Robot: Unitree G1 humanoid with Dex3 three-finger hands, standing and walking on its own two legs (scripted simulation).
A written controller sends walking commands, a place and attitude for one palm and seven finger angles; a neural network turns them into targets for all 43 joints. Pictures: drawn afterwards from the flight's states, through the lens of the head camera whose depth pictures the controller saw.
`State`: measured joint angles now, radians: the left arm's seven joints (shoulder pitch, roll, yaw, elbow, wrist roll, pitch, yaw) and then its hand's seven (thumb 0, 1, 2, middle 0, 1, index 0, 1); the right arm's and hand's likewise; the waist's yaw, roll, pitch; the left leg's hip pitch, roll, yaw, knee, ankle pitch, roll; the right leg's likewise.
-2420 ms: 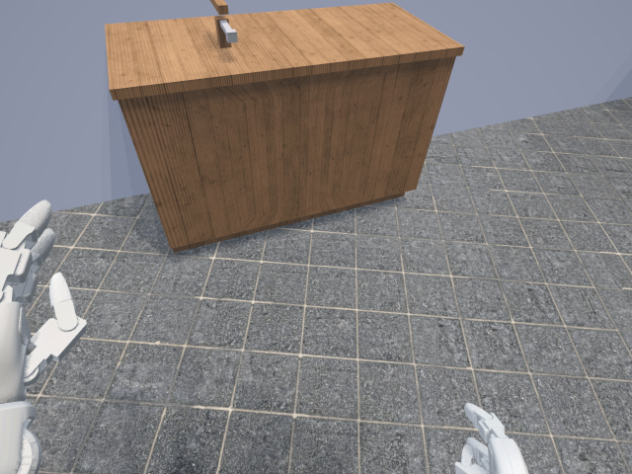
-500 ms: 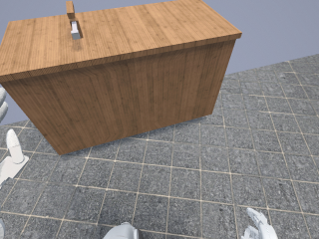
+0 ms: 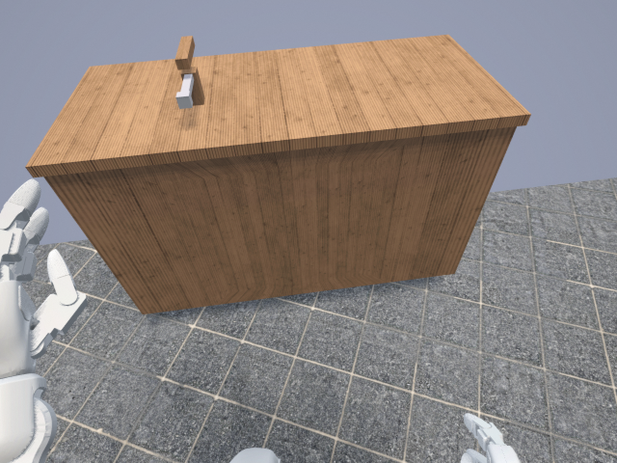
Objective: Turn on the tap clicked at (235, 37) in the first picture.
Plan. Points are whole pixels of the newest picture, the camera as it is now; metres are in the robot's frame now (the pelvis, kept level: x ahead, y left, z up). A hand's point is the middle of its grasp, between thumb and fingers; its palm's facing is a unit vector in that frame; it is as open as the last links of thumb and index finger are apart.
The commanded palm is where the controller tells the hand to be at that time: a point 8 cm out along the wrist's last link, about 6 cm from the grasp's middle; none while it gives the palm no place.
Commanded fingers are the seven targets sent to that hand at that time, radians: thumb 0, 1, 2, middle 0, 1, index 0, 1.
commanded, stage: take the last steps up to it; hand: left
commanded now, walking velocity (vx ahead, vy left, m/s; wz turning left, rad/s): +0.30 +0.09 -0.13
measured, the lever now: (184, 100) +0.78 +0.38 +0.07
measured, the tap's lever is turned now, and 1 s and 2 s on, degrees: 0 0 0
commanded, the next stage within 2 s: come to a stop and stand still in 1.46 s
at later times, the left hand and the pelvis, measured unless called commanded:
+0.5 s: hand (150, 190) +0.35 +0.23 +0.20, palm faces +0.35 -0.87 -0.35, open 7.4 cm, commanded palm +0.29 +0.28 +0.19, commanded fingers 0.00 0.90 0.90 -0.20 -0.30 -0.20 -0.30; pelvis +0.11 +0.01 +0.01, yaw -4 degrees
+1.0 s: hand (206, 147) +0.44 +0.19 +0.20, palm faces +0.31 -0.83 -0.45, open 7.4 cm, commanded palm +0.38 +0.25 +0.19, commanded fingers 0.00 0.90 0.90 -0.20 -0.30 -0.20 -0.30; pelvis +0.21 -0.02 +0.02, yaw -3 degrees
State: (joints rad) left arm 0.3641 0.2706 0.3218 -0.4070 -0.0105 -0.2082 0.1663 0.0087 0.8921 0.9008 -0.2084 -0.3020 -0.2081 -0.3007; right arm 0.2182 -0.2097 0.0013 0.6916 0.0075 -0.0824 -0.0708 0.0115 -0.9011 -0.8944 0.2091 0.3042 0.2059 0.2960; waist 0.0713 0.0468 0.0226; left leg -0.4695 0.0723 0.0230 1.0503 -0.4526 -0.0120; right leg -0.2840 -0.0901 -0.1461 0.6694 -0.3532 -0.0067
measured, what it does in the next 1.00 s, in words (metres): walks ahead: left foot, then right foot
